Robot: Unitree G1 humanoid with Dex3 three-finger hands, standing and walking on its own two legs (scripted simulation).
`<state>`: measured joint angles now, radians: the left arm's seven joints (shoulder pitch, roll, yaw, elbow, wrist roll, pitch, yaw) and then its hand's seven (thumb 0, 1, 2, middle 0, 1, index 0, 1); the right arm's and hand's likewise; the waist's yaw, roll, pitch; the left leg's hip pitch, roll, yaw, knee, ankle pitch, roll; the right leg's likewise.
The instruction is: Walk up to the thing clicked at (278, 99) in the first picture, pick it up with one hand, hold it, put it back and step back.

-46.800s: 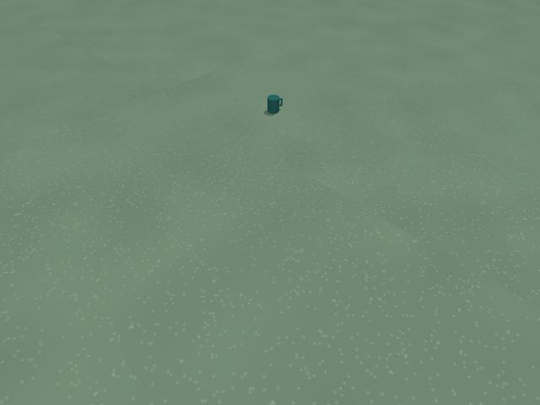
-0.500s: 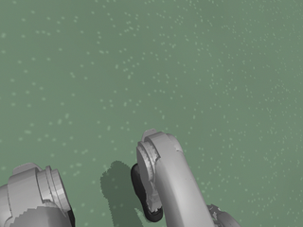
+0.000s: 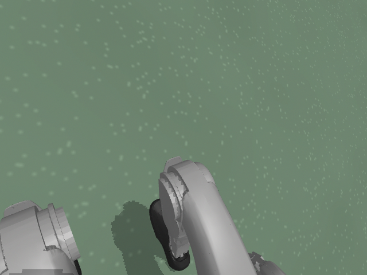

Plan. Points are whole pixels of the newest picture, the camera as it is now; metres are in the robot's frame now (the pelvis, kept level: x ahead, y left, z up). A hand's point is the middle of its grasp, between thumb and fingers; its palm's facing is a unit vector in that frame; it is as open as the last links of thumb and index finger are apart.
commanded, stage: open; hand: left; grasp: from above
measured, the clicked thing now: out of the picture +0.48 +0.35 -0.26
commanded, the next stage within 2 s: withdraw in 0.78 s
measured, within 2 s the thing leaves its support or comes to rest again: neither
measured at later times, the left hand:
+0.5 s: hand out of the picture +0.46 +0.36 -0.22, palm faces -0.46 -0.15 -0.88, open 13.6 cm
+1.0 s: hand out of the picture +0.46 +0.36 -0.21, palm faces -0.43 -0.15 -0.89, open 13.7 cm
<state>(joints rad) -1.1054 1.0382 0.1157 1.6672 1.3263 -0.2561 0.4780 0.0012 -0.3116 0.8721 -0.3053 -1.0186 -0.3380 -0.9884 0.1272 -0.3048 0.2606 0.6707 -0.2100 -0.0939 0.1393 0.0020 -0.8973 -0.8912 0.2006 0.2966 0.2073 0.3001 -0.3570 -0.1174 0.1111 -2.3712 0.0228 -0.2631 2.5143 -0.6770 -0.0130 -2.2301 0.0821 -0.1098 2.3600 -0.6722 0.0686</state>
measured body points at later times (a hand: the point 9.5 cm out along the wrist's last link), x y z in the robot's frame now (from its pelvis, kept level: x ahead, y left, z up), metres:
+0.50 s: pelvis +0.01 +0.00 +0.00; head +0.28 +0.13 +0.34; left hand +0.48 +0.36 -0.17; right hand +0.07 -0.26 -0.06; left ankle +0.07 +0.13 -0.27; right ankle +0.12 -0.13 -0.27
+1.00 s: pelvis +0.00 +0.00 +0.00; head +0.27 +0.13 +0.34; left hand +0.48 +0.36 -0.16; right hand +0.06 -0.26 -0.06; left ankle +0.07 +0.13 -0.27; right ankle +0.12 -0.13 -0.27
